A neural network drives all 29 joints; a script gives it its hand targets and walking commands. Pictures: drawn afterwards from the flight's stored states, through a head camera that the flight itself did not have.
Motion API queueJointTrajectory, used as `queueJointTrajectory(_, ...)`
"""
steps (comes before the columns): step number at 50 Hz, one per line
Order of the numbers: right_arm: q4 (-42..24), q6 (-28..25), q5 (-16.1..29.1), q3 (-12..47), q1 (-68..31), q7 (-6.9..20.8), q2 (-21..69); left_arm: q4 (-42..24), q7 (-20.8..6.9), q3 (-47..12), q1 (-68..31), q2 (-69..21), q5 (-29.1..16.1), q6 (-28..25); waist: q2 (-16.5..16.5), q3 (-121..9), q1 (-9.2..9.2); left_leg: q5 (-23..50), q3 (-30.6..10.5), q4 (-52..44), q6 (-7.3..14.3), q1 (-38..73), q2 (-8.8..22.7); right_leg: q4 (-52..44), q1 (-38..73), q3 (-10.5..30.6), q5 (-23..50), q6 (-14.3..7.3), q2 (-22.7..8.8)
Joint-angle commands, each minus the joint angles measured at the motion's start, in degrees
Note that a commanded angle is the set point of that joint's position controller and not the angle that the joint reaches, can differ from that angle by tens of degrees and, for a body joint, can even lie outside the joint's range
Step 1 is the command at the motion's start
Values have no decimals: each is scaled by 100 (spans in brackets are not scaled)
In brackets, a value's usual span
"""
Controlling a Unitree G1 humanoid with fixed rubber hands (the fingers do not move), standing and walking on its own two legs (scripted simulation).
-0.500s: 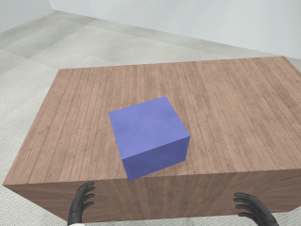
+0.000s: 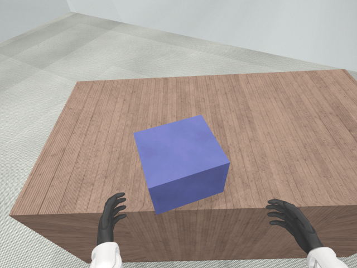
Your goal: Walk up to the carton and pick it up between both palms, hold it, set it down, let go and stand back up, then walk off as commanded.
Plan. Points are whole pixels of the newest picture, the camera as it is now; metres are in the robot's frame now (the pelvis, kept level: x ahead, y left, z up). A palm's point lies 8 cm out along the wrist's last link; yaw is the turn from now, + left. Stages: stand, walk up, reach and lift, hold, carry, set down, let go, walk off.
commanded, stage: reach and lift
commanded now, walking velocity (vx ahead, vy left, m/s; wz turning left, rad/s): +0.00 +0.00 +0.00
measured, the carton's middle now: (179, 163) +0.42 +0.04 -0.05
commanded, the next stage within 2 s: none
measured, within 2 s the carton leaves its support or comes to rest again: neither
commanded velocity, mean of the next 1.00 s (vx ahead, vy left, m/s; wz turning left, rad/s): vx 0.00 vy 0.00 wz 0.00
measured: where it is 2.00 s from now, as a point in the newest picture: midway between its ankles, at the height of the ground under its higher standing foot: outside the picture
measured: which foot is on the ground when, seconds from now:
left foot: down 0.00-1.00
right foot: down 0.00-1.00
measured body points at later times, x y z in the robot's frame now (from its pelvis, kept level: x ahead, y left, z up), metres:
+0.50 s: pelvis +0.00 +0.00 +0.00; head +0.01 -0.01 +0.45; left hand +0.28 +0.21 +0.01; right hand +0.31 -0.21 +0.00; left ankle +0.02 +0.15 -0.74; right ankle -0.02 -0.11 -0.74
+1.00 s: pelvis +0.00 +0.00 +0.00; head +0.01 -0.01 +0.45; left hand +0.33 +0.21 +0.06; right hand +0.38 -0.19 +0.04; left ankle +0.02 +0.15 -0.74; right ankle -0.02 -0.11 -0.74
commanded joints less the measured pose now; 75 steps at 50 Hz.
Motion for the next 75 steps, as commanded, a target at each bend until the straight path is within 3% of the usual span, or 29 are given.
queueJointTrajectory(1,-358,-97,703,133,-1708,-64,-1013,-1405,90,123,-940,-414,-217,-15,-329,-1230,734,1271,235,-87,80,1151,-50,-992,-765,-43,908,-258,457)
queueJointTrajectory(9,-492,175,793,230,-2161,-199,-930,-1680,104,301,-1306,-424,-109,339,-233,-1432,793,1662,295,-54,24,1256,-57,-1031,-577,-14,1321,-258,508)
queueJointTrajectory(10,-486,208,740,176,-2212,-214,-997,-1742,83,244,-1407,-414,-147,397,-310,-1492,701,1530,288,-51,21,1249,-72,-1044,-555,-2,1223,-252,508)
queueJointTrajectory(18,-810,577,802,293,-3070,-348,-869,-1702,60,482,-2049,-269,-190,798,-281,-1598,899,1626,374,-69,77,1018,-94,-1012,-401,62,1413,-226,446)
queueJointTrajectory(19,-801,600,758,256,-3076,-370,-924,-1743,54,421,-2007,-329,-236,859,-336,-1638,788,1725,359,-57,52,1128,-90,-1027,-358,27,1515,-238,493)
queueJointTrajectory(20,-704,656,787,360,-3071,-367,-853,-1775,48,468,-2054,-345,-188,874,-277,-1591,918,1874,330,-43,49,1142,-86,-1028,-322,68,1600,-232,472)
queueJointTrajectory(21,-773,678,758,284,-3314,-393,-875,-1749,34,519,-2258,-344,-168,941,-291,-1669,812,1849,351,-32,52,1169,-111,-1051,-291,38,1657,-238,502)
queueJointTrajectory(24,-603,838,759,338,-3487,-435,-846,-1612,24,552,-2410,-317,-145,1090,-289,-1603,869,1777,343,-98,58,1134,-81,-1097,-307,39,1469,-236,494)
queueJointTrajectory(25,-486,924,747,244,-3703,-446,-991,-1540,23,515,-2545,-331,-233,1146,-344,-1571,787,1700,309,-115,49,1094,-72,-1111,-381,21,1428,-219,504)
queueJointTrajectory(26,-497,948,766,374,-3496,-464,-788,-1571,15,609,-2385,-320,-140,1191,-270,-1566,920,1851,360,-87,64,1081,-81,-1105,-257,65,1602,-230,483)
queueJointTrajectory(27,-493,1006,757,299,-3857,-467,-942,-1601,12,660,-2721,-265,-172,1241,-273,-1755,847,1808,380,-88,50,1084,-85,-1074,-282,39,1663,-213,500)
queueJointTrajectory(32,-390,1192,770,303,-4233,-514,-932,-1556,-20,693,-2999,-258,-205,1410,-196,-1762,927,2001,380,-99,3,1069,-94,-1067,-222,48,1677,-219,515)
queueJointTrajectory(33,-311,1233,744,222,-4388,-521,-990,-1586,-15,660,-3191,-237,-264,1438,-146,-1766,810,1992,380,-62,-13,1063,-97,-1063,-298,10,1678,-216,531)
queueJointTrajectory(34,-424,1244,794,332,-4514,-549,-855,-1569,-3,701,-3211,-243,-253,1464,-212,-1951,938,2093,399,-35,-7,1046,-99,-1031,-191,34,1849,-206,536)
queueJointTrajectory(35,-313,1302,794,299,-4612,-549,-955,-1429,-19,726,-3269,-235,-237,1514,-270,-1757,862,1958,368,-72,21,1030,-106,-1073,-295,2,1736,-192,541)
queueJointTrajectory(37,-272,1358,816,388,-4712,-570,-892,-1309,-31,759,-3322,-144,-263,1560,-258,-1842,966,1981,369,-34,20,915,-101,-1037,-223,48,1796,-164,511)
queueJointTrajectory(39,-110,1483,823,379,-5005,-604,-907,-1257,-74,707,-3712,-159,-338,1648,-306,-1770,842,1784,376,-73,32,876,-105,-1071,-286,17,1616,-162,521)
queueJointTrajectory(40,-75,1520,840,464,-4952,-612,-743,-1096,-71,835,-3525,-136,-263,1693,-276,-1799,1036,1896,382,-61,45,776,-102,-1030,-201,80,1748,-158,488)
queueJointTrajectory(41,-64,1546,839,383,-5237,-620,-858,-1103,-71,803,-3823,-134,-307,1699,-272,-1826,937,1855,390,-55,33,757,-114,-1018,-284,37,1728,-154,507)
queueJointTrajectory(43,-96,1593,950,444,-5266,-630,-864,-1152,-41,860,-3725,-67,-276,1770,-174,-1947,1055,1981,392,-25,32,725,-116,-1001,-167,63,1893,-152,483)
queueJointTrajectory(55,135,2165,908,309,-6675,-761,-1165,-479,-86,926,-4968,232,-381,2336,-274,-2208,1057,1899,332,-20,-35,341,-106,-1025,-148,28,1905,-154,539)
queueJointTrajectory(58,307,2285,1030,385,-6692,-760,-1109,-627,-62,1009,-4929,190,-327,2518,-101,-2448,1120,2383,331,50,-95,536,-109,-1019,-114,-10,2301,-160,578)
queueJointTrajectory(60,383,2373,981,421,-6927,-792,-1243,-388,-92,1037,-5021,254,-310,2640,-208,-2392,1191,2420,342,105,-104,432,-91,-970,-136,5,2374,-118,580)
queueJointTrajectory(62,384,2407,1002,376,-6880,-815,-1217,-594,-88,1063,-4998,227,-337,2637,-237,-2603,1158,2546,343,93,-104,428,-109,-926,13,-3,2659,-95,566)
queueJointTrajectory(63,371,2427,1008,326,-6982,-832,-1235,-628,-115,988,-5160,264,-358,2679,-182,-2710,1031,2621,339,109,-130,477,-125,-963,94,-9,2799,-94,566)
queueJointTrajectory(65,490,2494,1034,374,-6994,-816,-1202,-457,-113,1092,-5170,320,-323,2704,-172,-2726,1139,2674,354,145,-132,473,-125,-932,44,18,2830,-93,554)
queueJointTrajectory(66,256,2537,1009,384,-7555,-859,-1238,-428,-129,1149,-5679,420,-323,2716,-240,-2875,1171,2433,368,139,-102,227,-143,-882,124,39,2778,-59,524)
queueJointTrajectory(68,397,2581,955,394,-7473,-867,-1176,-274,-114,1114,-5668,408,-350,2704,-299,-2824,1172,2371,348,118,-99,279,-113,-948,-10,16,2564,-64,557)
queueJointTrajectory(75,826,2763,976,288,-8075,-809,-1283,87,27,1005,-6323,478,-504,2779,-71,-3249,1284,2368,305,265,-176,323,-41,-972,-506,-86,1922,-169,616)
